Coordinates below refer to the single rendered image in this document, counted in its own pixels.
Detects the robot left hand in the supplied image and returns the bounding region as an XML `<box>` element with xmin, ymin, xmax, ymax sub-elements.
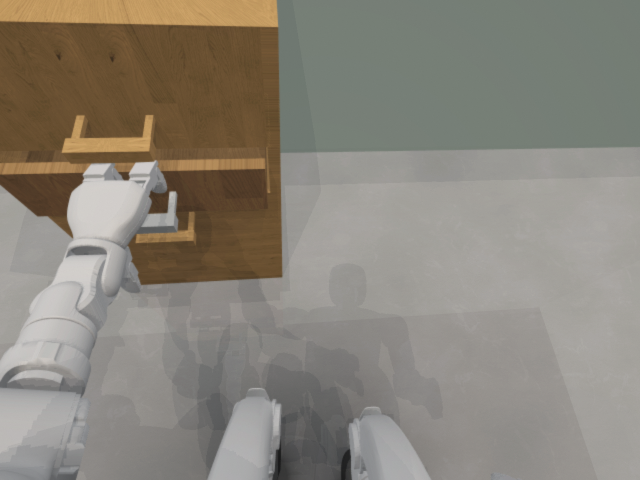
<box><xmin>67</xmin><ymin>160</ymin><xmax>167</xmax><ymax>293</ymax></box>

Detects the right robot thigh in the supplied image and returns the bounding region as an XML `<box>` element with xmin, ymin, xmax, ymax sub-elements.
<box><xmin>349</xmin><ymin>414</ymin><xmax>431</xmax><ymax>480</ymax></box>

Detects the left robot upper arm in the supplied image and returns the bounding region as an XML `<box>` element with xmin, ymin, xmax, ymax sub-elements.
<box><xmin>0</xmin><ymin>388</ymin><xmax>91</xmax><ymax>480</ymax></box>

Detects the cabinet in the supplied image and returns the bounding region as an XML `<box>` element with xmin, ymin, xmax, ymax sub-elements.
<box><xmin>0</xmin><ymin>0</ymin><xmax>282</xmax><ymax>285</ymax></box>

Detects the right robot shin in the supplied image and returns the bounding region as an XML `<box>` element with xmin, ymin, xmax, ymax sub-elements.
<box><xmin>351</xmin><ymin>407</ymin><xmax>382</xmax><ymax>480</ymax></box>

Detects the handle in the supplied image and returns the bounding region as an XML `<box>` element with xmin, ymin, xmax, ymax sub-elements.
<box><xmin>136</xmin><ymin>230</ymin><xmax>196</xmax><ymax>248</ymax></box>
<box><xmin>62</xmin><ymin>137</ymin><xmax>156</xmax><ymax>164</ymax></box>
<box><xmin>136</xmin><ymin>191</ymin><xmax>178</xmax><ymax>234</ymax></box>

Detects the robot left forearm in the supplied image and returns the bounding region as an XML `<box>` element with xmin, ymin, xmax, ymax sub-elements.
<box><xmin>0</xmin><ymin>238</ymin><xmax>128</xmax><ymax>397</ymax></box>

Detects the drawer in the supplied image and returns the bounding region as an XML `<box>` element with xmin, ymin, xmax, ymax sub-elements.
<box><xmin>0</xmin><ymin>147</ymin><xmax>268</xmax><ymax>217</ymax></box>

